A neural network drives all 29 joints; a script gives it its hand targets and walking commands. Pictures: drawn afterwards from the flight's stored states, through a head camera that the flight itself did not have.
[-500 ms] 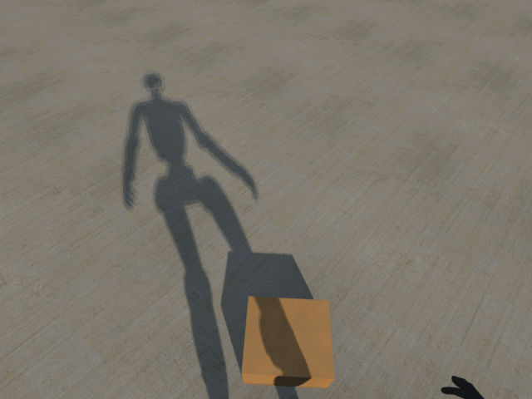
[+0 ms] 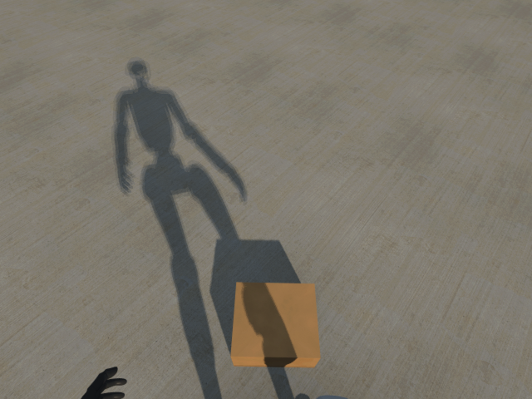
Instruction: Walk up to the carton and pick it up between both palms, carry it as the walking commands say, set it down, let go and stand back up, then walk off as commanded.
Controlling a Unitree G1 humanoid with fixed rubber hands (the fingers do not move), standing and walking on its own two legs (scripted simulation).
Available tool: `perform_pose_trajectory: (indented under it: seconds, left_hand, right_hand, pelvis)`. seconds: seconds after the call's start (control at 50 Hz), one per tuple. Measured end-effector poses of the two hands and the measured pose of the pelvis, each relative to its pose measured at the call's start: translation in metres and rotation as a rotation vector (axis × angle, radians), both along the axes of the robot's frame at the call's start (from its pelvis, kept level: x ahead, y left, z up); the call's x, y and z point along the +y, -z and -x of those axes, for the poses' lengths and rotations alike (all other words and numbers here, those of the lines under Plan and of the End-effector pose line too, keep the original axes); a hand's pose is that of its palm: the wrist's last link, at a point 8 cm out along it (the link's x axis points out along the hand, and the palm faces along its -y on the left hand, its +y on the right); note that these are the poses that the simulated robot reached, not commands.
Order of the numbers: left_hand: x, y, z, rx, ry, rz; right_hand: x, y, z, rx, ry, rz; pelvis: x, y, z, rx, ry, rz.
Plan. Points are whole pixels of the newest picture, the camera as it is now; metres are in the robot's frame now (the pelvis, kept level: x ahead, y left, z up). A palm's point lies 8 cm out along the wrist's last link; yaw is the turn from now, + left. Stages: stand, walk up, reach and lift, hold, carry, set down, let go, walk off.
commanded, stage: walk up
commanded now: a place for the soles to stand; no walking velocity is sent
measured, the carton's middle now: (274, 324) +0.42 -0.02 -0.69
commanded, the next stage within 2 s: none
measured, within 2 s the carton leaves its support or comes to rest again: neither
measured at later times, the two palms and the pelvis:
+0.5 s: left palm out of the picture +0.05 +0.26 -0.11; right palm out of the picture +0.05 -0.30 -0.12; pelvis -0.02 -0.02 +0.01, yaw +1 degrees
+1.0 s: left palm out of the picture +0.05 +0.27 -0.12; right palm out of the picture +0.02 -0.32 -0.12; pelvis -0.03 -0.02 +0.00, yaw +1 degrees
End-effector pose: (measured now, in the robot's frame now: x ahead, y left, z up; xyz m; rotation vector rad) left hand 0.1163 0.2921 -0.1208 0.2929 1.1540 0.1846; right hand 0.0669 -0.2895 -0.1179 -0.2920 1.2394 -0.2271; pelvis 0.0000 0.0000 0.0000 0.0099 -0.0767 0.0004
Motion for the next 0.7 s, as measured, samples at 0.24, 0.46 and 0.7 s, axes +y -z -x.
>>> perform_pose_trajectory:
  seconds: [0.24, 0.46, 0.7]
  left_hand:
    - [-0.021, -0.006, 0.028, 0.008, -0.010, 0.017]
    - [-0.027, -0.009, 0.063, 0.036, -0.052, 0.016]
    - [-0.028, -0.003, 0.073, 0.049, -0.063, 0.039]
  right_hand:
    - [-0.020, -0.004, -0.008, -0.036, -0.040, 0.005]
    - [-0.011, 0.000, 0.010, -0.009, -0.044, -0.048]
    - [-0.012, -0.002, 0.044, 0.047, -0.027, -0.030]
  pelvis:
    - [-0.012, -0.004, 0.013, 0.019, -0.013, 0.001]
    - [-0.020, -0.009, 0.018, 0.016, -0.017, 0.001]
    - [-0.018, -0.009, 0.023, 0.027, -0.012, -0.003]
